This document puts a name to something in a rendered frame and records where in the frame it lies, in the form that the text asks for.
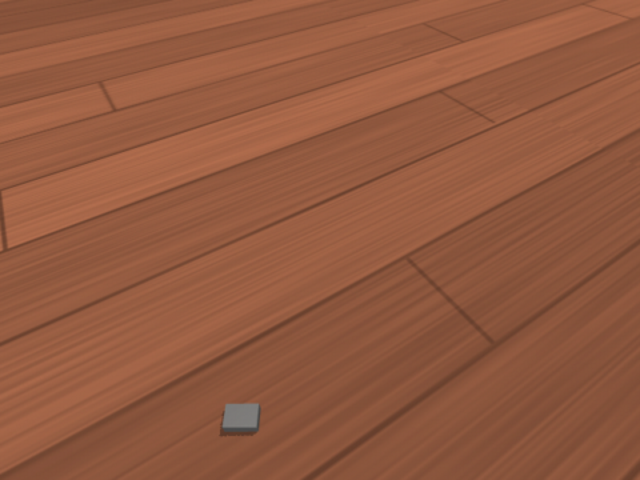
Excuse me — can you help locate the small box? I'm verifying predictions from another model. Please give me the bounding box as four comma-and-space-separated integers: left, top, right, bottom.
222, 404, 261, 432

